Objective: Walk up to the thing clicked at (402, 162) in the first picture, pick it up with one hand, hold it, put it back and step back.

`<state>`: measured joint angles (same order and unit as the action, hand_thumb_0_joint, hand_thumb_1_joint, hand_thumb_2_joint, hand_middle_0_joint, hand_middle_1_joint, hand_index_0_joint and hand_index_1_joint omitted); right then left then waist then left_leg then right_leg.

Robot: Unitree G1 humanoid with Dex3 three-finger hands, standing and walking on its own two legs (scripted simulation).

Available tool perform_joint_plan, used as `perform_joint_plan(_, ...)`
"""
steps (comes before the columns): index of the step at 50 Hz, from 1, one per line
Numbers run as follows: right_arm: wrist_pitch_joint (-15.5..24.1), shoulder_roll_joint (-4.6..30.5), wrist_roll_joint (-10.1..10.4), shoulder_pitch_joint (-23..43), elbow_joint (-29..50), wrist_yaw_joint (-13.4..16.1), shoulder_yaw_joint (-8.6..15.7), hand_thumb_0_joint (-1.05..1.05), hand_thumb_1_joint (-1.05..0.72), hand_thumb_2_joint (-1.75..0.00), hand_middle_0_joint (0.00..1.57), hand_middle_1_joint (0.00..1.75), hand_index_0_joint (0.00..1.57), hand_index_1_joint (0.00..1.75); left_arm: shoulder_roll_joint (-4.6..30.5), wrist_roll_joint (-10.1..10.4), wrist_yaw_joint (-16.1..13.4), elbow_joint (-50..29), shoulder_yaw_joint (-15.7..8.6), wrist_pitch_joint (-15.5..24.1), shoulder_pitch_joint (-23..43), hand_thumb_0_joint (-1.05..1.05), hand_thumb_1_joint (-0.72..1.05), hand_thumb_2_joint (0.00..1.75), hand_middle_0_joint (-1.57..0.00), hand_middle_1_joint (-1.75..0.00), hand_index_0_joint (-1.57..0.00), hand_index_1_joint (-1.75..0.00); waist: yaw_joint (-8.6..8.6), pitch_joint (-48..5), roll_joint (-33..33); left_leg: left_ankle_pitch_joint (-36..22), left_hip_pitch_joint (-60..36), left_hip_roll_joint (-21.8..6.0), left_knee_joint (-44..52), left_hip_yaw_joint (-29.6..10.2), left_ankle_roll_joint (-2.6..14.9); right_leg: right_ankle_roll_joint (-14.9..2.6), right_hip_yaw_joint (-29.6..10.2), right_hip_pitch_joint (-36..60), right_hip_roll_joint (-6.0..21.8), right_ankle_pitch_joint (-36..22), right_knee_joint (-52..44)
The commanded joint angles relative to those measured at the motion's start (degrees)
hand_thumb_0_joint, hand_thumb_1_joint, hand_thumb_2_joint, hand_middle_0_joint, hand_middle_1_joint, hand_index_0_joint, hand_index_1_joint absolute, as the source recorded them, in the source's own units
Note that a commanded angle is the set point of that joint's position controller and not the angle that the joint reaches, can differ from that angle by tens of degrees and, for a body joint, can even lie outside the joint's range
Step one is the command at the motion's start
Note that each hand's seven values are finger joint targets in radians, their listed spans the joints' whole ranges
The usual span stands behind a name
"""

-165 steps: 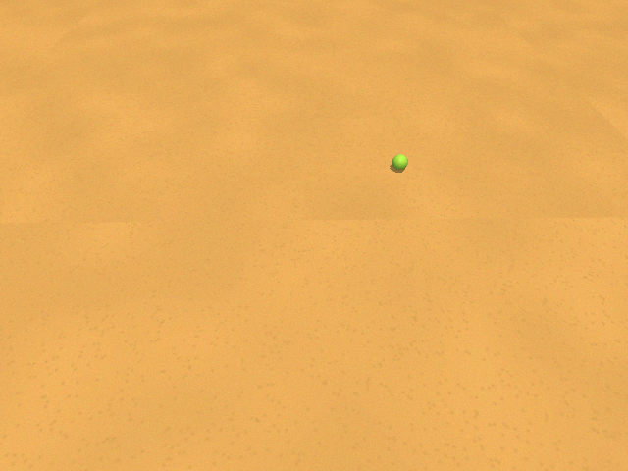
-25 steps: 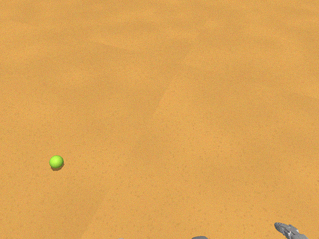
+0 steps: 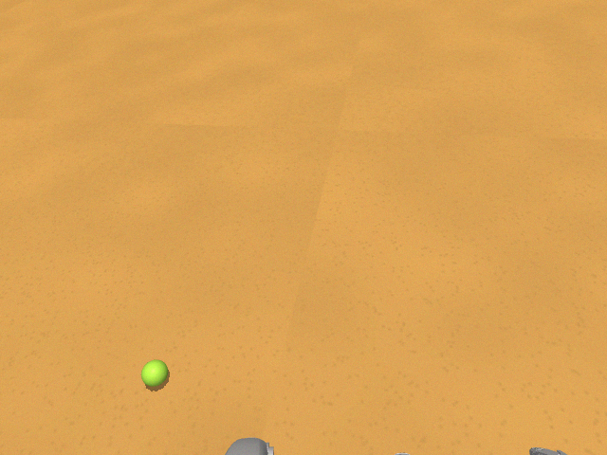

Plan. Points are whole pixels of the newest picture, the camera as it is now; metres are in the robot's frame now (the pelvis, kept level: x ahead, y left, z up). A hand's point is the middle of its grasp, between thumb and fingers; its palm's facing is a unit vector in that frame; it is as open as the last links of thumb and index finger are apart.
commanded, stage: walk up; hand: left
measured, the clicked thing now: (154, 372) +0.55 +0.54 -0.69
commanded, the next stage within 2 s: none
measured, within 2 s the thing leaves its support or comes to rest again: neither
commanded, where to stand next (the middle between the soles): +0.08 +0.46 m, yaw -25 degrees
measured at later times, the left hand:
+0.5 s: hand out of the picture +0.15 +0.51 -0.12, palm faces -0.23 -0.81 -0.54, open 7.4 cm
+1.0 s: hand out of the picture +0.16 +0.82 -0.14, palm faces -0.21 -0.74 -0.64, open 7.4 cm
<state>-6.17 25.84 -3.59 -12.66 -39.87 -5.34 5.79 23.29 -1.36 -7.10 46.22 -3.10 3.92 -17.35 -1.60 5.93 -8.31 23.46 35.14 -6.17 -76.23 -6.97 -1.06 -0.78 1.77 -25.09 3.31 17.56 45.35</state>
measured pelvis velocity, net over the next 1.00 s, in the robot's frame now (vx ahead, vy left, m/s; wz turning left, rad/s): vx -0.01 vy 0.51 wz -0.31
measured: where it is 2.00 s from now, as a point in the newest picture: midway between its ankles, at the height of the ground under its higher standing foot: outside the picture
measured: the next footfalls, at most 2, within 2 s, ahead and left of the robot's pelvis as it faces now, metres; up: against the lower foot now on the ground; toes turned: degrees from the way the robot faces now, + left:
left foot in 0.16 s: +0.05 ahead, +0.29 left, +0.00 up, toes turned -2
right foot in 0.50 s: +0.10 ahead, +0.15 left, +0.00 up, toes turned -15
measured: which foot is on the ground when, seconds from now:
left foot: up 0.00-0.14, down 0.16-0.50, up 0.52-0.84, down 0.86-1.00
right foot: down 0.00-0.18, up 0.20-0.48, down 0.50-0.90, up 0.92-1.00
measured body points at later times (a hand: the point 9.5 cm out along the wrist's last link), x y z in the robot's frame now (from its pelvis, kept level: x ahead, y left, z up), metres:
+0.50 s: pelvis +0.01 +0.25 +0.00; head +0.07 +0.20 +0.44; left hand +0.16 +0.55 -0.09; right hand -0.03 -0.08 -0.12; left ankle +0.01 +0.29 -0.70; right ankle +0.06 +0.16 -0.70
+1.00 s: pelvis -0.01 +0.51 -0.03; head +0.01 +0.49 +0.42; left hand +0.17 +0.85 -0.10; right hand -0.05 +0.17 -0.14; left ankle +0.02 +0.63 -0.70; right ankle +0.01 +0.29 -0.64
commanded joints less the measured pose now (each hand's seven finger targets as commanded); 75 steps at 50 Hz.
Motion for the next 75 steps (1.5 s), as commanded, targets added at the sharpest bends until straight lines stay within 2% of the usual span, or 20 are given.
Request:
perform_joint_plan(1, 0.28, 10.31, -0.23, -1.90, 4.80, -0.56, 4.64, 0.00, -0.90, -0.90, 0.20, 0.30, 0.20, 0.30, 24.40, -1.81, -0.52, -4.02, -8.66, 1.31, 1.91, 0.00, 0.90, 0.90, -0.20, -0.30, -0.20, -0.30, -1.31, -1.54, 20.33, -0.17, -3.59, -1.81, 8.69, 3.80, 0.84, -9.50, -13.77, -8.73, 7.84, 17.38, -19.36)
perform_joint_plan(5, 0.65, 11.09, -0.21, -0.29, 5.92, -0.46, 5.35, 0.00, -0.90, -0.90, 0.20, 0.30, 0.20, 0.30, 25.37, -2.25, -0.28, -3.51, -9.17, 1.09, -1.30, 0.00, 0.90, 0.90, -0.20, -0.30, -0.20, -0.30, 1.22, -5.34, 20.59, 8.07, -6.64, -0.28, 17.82, 6.84, 1.48, -10.46, -17.33, -5.56, 8.46, 13.32, -14.24)
perform_joint_plan(8, 1.80, 12.10, -1.16, -16.41, 0.70, 0.78, 7.04, 0.00, -0.90, -0.90, 0.20, 0.30, 0.20, 0.30, 20.21, -1.72, -0.62, -4.49, -7.29, 0.44, 5.70, 0.00, 0.90, 0.90, -0.20, -0.30, -0.20, -0.30, -9.12, -10.27, 8.27, 5.20, -25.55, 2.93, 38.47, 7.44, 1.95, -4.93, -9.97, -15.29, 3.94, 6.17, 7.99)
perform_joint_plan(9, 2.34, 16.38, -2.43, -17.18, 0.96, 1.62, 7.62, 0.00, -0.90, -0.90, 0.20, 0.30, 0.20, 0.30, 12.00, -0.79, -1.05, -4.21, -4.82, -0.02, 4.41, 0.00, 0.90, 0.90, -0.20, -0.30, -0.20, -0.30, -10.61, -4.95, -12.56, 10.24, -24.55, -4.55, 50.41, -7.24, 2.32, -1.80, -1.09, -28.98, -8.65, 18.19, 26.59)
perform_joint_plan(11, 3.31, 24.07, -0.47, -1.77, 4.55, 2.73, 7.80, 0.00, -0.90, -0.90, 0.20, 0.30, 0.20, 0.30, 15.10, -0.54, -3.02, -4.54, -4.00, 0.49, 6.29, 0.00, 0.90, 0.90, -0.20, -0.30, -0.20, -0.30, -4.37, -0.24, -18.60, 9.09, -12.33, -16.77, 61.94, -32.30, 10.57, -3.38, -7.50, -28.80, -5.29, 17.64, 34.71)
perform_joint_plan(14, 3.67, 13.69, -1.52, 1.68, 6.55, 3.30, 5.16, 0.00, -0.90, -0.90, 0.20, 0.30, 0.20, 0.30, 18.12, 1.96, -1.64, 2.23, -5.59, 0.30, -0.73, 0.00, 0.90, 0.90, -0.20, -0.30, -0.20, -0.30, -1.94, 0.68, -3.61, -8.78, -16.71, -7.82, 48.75, -10.21, 6.62, -1.57, -6.24, -24.67, -3.89, 8.73, 30.65)
perform_joint_plan(20, 3.09, 10.26, -1.38, -3.49, 6.39, 3.67, 4.14, 0.00, -0.90, -0.90, 0.20, 0.30, 0.20, 0.30, 13.37, 3.13, -0.77, 0.70, -3.91, 0.13, -3.51, 0.00, 0.90, 0.90, -0.20, -0.30, -0.20, -0.30, -2.74, -6.25, -5.88, -41.49, -28.58, -6.69, 40.06, 0.70, 9.23, -0.69, 1.94, -10.81, -3.07, 5.28, 7.75)
perform_joint_plan(24, 2.35, 6.65, -0.09, 0.69, 9.60, 2.98, 2.80, 0.00, -0.90, -0.90, 0.20, 0.30, 0.20, 0.30, 16.11, 2.07, -1.90, 3.45, -6.27, 0.14, -18.61, 0.00, 0.90, 0.90, -0.20, -0.30, -0.20, -0.30, 6.88, -11.30, 6.08, -29.66, -8.56, 1.12, 20.75, 8.17, 0.80, -3.80, -3.39, 23.70, -0.47, -16.60, -17.76)
perform_joint_plan(25, 2.24, 4.81, 0.43, -2.74, 9.35, 2.92, 2.25, 0.00, -0.90, -0.90, 0.20, 0.30, 0.20, 0.30, 18.89, 1.04, -2.32, 2.17, -7.21, 0.07, -18.88, 0.00, 0.90, 0.90, -0.20, -0.30, -0.20, -0.30, 6.58, -12.49, 16.52, 7.63, 6.93, 4.82, 10.35, 5.89, -1.77, -8.90, -22.83, 33.24, 11.83, -20.90, -16.37)
perform_joint_plan(27, 0.52, 10.56, -0.39, -7.69, 8.25, 4.16, 4.30, 0.00, -0.90, -0.90, 0.20, 0.30, 0.20, 0.30, 20.10, 0.66, -2.71, -3.58, -7.02, -0.30, -7.53, 0.00, 0.90, 0.90, -0.20, -0.30, -0.20, -0.30, 2.00, -13.43, 7.47, 12.41, 8.10, 1.71, -6.84, -2.68, -3.80, -20.20, -39.55, 21.93, 26.76, -5.39, -20.32)
perform_joint_plan(28, 0.31, 11.74, -0.80, -6.63, 7.81, 4.52, 4.67, 0.00, -0.90, -0.90, 0.20, 0.30, 0.20, 0.30, 20.08, 1.00, -2.99, -4.95, -6.94, 0.12, -2.05, 0.00, 0.90, 0.90, -0.20, -0.30, -0.20, -0.30, 0.74, -10.17, 6.65, 10.50, 8.05, -0.29, -9.31, -4.60, -2.49, -20.74, -40.82, 14.93, 27.40, 0.65, -22.23)
perform_joint_plan(34, -0.18, 10.74, -0.80, -5.98, 5.53, 1.42, 4.78, 0.00, -0.90, -0.90, 0.20, 0.30, 0.20, 0.30, 19.86, -0.58, -1.08, -4.10, -7.26, 0.80, 1.17, 0.00, 0.90, 0.90, -0.20, -0.30, -0.20, -0.30, -0.56, -3.03, 13.48, -0.33, -1.57, 0.48, -4.17, 0.83, 1.22, -10.71, -17.22, -4.69, 9.25, 13.04, -16.63)
perform_joint_plan(41, -0.61, 11.33, 0.37, -3.58, 5.19, 0.87, 5.04, 0.00, -0.90, -0.90, 0.20, 0.30, 0.20, 0.30, 24.63, -1.63, -0.56, -2.53, -9.10, -0.16, -0.01, 0.00, 0.90, 0.90, -0.20, -0.30, -0.20, -0.30, 2.23, -4.71, 22.51, 10.58, -9.00, 0.64, 17.00, 8.03, 1.08, -9.01, -19.64, -7.48, 8.14, 17.93, -15.16)
perform_joint_plan(43, -0.30, 11.81, 0.50, -14.39, 1.55, 0.94, 6.03, 0.00, -0.90, -0.90, 0.20, 0.30, 0.20, 0.30, 23.63, -1.40, -0.78, -2.72, -8.49, -0.75, 5.97, 0.00, 0.90, 0.90, -0.20, -0.30, -0.20, -0.30, -4.51, -8.85, 18.46, 7.63, -23.47, 3.01, 29.10, 11.59, 2.11, -5.18, -14.32, -14.21, 6.35, 15.84, -9.10)
perform_joint_plan(44, 0.37, 12.51, -0.05, -20.04, -0.97, 1.29, 6.56, 0.00, -0.90, -0.90, 0.20, 0.30, 0.20, 0.30, 19.24, -1.55, -0.97, -2.37, -7.45, -1.27, 6.49, 0.00, 0.90, 0.90, -0.20, -0.30, -0.20, -0.30, -7.70, -8.49, 9.22, 9.55, -26.48, 3.60, 37.32, 8.37, 2.27, -3.30, -11.18, -19.07, 1.34, 17.25, 4.68)
perform_joint_plan(45, 0.94, 16.93, -0.87, -19.09, -0.43, 1.87, 6.95, 0.00, -0.90, -0.90, 0.20, 0.30, 0.20, 0.30, 11.79, -0.53, -1.17, -2.64, -5.14, -1.52, 6.30, 0.00, 0.90, 0.90, -0.20, -0.30, -0.20, -0.30, -8.11, -3.22, -11.11, 23.06, -19.80, -7.42, 50.61, -13.01, 5.00, -1.49, -2.44, -29.75, -10.87, 19.53, 27.29)
perform_joint_plan(47, 1.80, 23.56, 1.02, 2.94, 4.12, 2.79, 6.35, 0.00, -0.90, -0.90, 0.20, 0.30, 0.20, 0.30, 17.34, -1.29, -2.43, -2.87, -5.63, -0.26, 10.68, 0.00, 0.90, 0.90, -0.20, -0.30, -0.20, -0.30, -1.93, 5.57, -9.85, 31.23, 3.67, -21.18, 65.55, -37.72, 16.33, -2.32, -6.90, -21.83, -5.03, 13.15, 36.92)
perform_joint_plan(51, 4.70, 14.58, 0.64, 2.52, 1.05, 4.86, 3.91, 0.00, -0.90, -0.90, 0.20, 0.30, 0.20, 0.30, 14.73, 1.56, 1.09, 5.21, -5.43, -1.27, -0.57, 0.00, 0.90, 0.90, -0.20, -0.30, -0.20, -0.30, 1.83, 3.65, 2.26, 15.74, -13.22, -7.25, 53.88, -13.83, 3.96, -1.22, -8.93, -21.46, -5.56, 3.55, 31.93)
perform_joint_plan(62, 11.21, 11.85, 2.74, -13.27, -8.17, 8.03, 2.25, 0.00, -0.90, -0.90, 0.20, 0.30, 0.20, 0.30, 11.75, 0.32, 6.48, 1.48, -3.75, -3.11, 6.01, 0.00, 0.90, 0.90, -0.20, -0.30, -0.20, -0.30, -2.05, -3.40, 2.93, -31.92, -40.75, -12.77, 52.52, -7.43, 1.45, 0.17, -12.55, -19.72, -4.51, 1.66, 17.69)
perform_joint_plan(75, 9.57, 10.64, 2.35, -5.72, -7.54, 7.08, 0.97, 0.00, -0.90, -0.90, 0.20, 0.30, 0.20, 0.30, 7.48, 1.06, 7.66, 2.64, -1.40, -3.62, 11.48, 0.00, 0.90, 0.90, -0.20, -0.30, -0.20, -0.30, -1.12, -1.45, -2.53, -33.86, -28.66, -9.08, 52.01, 11.71, 6.15, -1.19, -0.15, 1.79, -2.03, -2.76, -4.16)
